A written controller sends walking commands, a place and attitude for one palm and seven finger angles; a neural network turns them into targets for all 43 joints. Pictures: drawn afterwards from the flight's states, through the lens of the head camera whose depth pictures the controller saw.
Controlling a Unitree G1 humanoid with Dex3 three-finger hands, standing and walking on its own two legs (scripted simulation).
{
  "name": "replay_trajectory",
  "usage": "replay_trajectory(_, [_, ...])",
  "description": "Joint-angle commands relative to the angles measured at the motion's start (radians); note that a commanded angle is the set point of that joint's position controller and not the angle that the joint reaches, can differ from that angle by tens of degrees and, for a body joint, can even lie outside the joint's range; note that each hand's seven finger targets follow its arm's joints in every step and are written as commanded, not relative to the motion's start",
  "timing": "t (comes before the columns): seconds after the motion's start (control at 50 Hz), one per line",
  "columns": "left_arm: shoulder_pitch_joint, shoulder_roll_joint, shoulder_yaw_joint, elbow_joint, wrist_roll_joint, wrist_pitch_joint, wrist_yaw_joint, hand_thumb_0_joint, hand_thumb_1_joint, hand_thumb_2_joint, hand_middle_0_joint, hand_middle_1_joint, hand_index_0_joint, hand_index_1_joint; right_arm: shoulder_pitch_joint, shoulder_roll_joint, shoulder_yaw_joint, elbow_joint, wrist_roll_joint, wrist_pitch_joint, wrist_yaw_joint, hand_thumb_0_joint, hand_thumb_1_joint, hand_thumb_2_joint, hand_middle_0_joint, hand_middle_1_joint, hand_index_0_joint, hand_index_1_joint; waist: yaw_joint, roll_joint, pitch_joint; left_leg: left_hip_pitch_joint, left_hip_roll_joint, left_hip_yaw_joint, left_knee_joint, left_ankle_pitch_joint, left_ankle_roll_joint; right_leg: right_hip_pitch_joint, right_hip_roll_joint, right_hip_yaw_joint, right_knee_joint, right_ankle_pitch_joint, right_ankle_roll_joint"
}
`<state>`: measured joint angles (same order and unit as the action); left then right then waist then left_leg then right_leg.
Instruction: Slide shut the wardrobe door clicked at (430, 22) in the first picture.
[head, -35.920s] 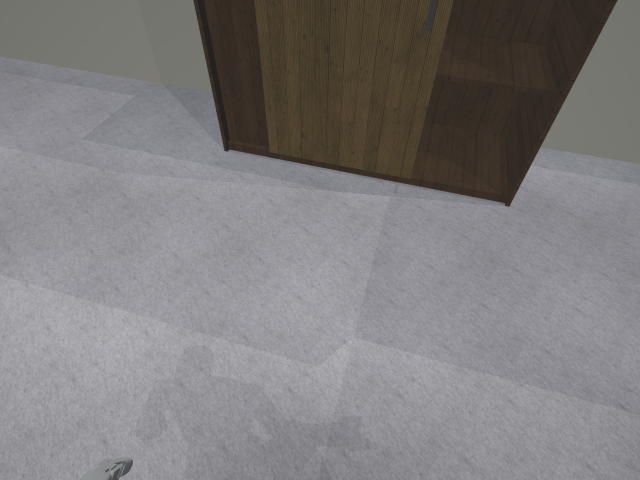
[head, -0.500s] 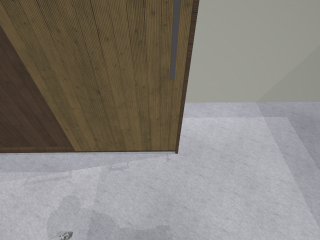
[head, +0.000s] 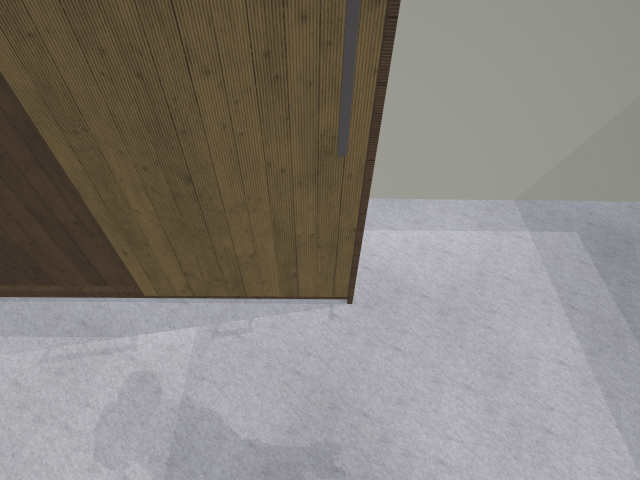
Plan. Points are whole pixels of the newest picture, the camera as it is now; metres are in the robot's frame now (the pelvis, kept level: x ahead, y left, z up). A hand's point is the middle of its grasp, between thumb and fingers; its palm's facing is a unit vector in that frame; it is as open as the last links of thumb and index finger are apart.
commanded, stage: look to check the result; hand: left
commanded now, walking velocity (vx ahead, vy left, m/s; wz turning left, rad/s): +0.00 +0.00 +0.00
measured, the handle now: (346, 75) +0.76 +0.00 +0.12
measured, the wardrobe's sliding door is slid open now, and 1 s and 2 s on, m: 0.00 0.00 0.00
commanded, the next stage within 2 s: stand and wait in 0.20 s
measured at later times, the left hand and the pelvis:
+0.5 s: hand out of the picture +0.10 +0.23 -0.15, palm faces -0.04 -0.94 -0.33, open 7.4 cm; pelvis +0.01 -0.01 +0.00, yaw +0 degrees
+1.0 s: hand out of the picture +0.09 +0.22 -0.16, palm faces -0.05 -0.94 -0.33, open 7.4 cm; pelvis +0.01 -0.02 +0.00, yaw -1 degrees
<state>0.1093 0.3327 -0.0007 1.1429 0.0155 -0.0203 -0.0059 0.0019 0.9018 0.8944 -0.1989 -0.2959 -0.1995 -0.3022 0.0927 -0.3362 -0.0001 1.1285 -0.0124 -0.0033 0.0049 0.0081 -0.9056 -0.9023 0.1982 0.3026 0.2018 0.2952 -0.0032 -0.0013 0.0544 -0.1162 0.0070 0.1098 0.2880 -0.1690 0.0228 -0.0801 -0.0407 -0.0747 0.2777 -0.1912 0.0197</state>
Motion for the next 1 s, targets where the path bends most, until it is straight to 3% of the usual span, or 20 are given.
replay_trajectory(0.0, [-0.044, 0.205, 0.04, -0.061, -0.004, -0.025, 0.02, 0.0, 0.9, 0.9, -0.2, -0.3, -0.2, -0.3, -0.037, -0.204, -0.036, -0.058, 0.0, -0.023, -0.016, 0.0, -0.9, -0.9, 0.2, 0.3, 0.2, 0.3, -0.009, 0.012, -0.13, 0.081, 0.154, -0.132, -0.023, 0.262, 0.005, 0.02, -0.122, 0.091, -0.02, 0.256, -0.037])
replay_trajectory(0.16, [-0.046, 0.207, 0.043, -0.063, -0.002, -0.026, 0.02, 0.0, 0.9, 0.9, -0.2, -0.3, -0.2, -0.3, -0.04, -0.204, -0.036, -0.059, 0.0, -0.021, -0.016, 0.0, -0.9, -0.9, 0.2, 0.3, 0.2, 0.3, -0.007, -0.012, -0.113, 0.083, 0.155, -0.129, -0.03, 0.244, 0.002, 0.012, -0.115, 0.096, -0.027, 0.257, -0.039])
replay_trajectory(0.3, [-0.058, 0.208, 0.043, -0.067, -0.002, -0.026, 0.02, 0.0, 0.9, 0.9, -0.2, -0.3, -0.2, -0.3, -0.043, -0.205, -0.036, -0.061, -0.003, -0.023, -0.016, 0.0, -0.9, -0.9, 0.2, 0.3, 0.2, 0.3, -0.007, 0.008, -0.114, 0.082, 0.154, -0.126, -0.036, 0.243, 0.0, 0.022, -0.119, 0.102, -0.03, 0.265, -0.04])
replay_trajectory(0.36, [-0.052, 0.21, 0.045, -0.071, -0.001, -0.029, 0.021, 0.0, 0.9, 0.9, -0.2, -0.3, -0.2, -0.3, -0.04, -0.203, -0.035, -0.063, -0.001, -0.024, -0.017, 0.0, -0.9, -0.9, 0.2, 0.3, 0.2, 0.3, -0.005, -0.012, -0.131, 0.097, 0.156, -0.124, -0.027, 0.276, 0.001, 0.032, -0.118, 0.098, -0.025, 0.306, -0.042])
replay_trajectory(0.44, [-0.062, 0.21, 0.044, -0.073, -0.003, -0.027, 0.021, 0.0, 0.9, 0.9, -0.2, -0.3, -0.2, -0.3, -0.04, -0.205, -0.035, -0.061, -0.003, -0.023, -0.018, 0.0, -0.9, -0.9, 0.2, 0.3, 0.2, 0.3, -0.007, 0.009, -0.116, 0.087, 0.155, -0.121, -0.035, 0.257, -0.003, 0.035, -0.12, 0.102, -0.03, 0.297, -0.044])
replay_trajectory(0.6, [-0.067, 0.214, 0.043, -0.072, -0.003, -0.026, 0.021, 0.0, 0.9, 0.9, -0.2, -0.3, -0.2, -0.3, -0.037, -0.205, -0.034, -0.06, -0.002, -0.02, -0.019, 0.0, -0.9, -0.9, 0.2, 0.3, 0.2, 0.3, -0.008, -0.006, -0.098, 0.089, 0.157, -0.12, -0.041, 0.231, -0.005, 0.024, -0.118, 0.107, -0.041, 0.287, -0.045])
replay_trajectory(0.98, [-0.062, 0.212, 0.043, -0.066, -0.004, -0.028, 0.022, 0.0, 0.9, 0.9, -0.2, -0.3, -0.2, -0.3, -0.029, -0.202, -0.037, -0.056, -0.002, -0.017, -0.02, 0.0, -0.9, -0.9, 0.2, 0.3, 0.2, 0.3, -0.01, -0.003, -0.108, 0.096, 0.159, -0.113, -0.036, 0.214, -0.008, 0.03, -0.119, 0.113, -0.047, 0.31, -0.045])
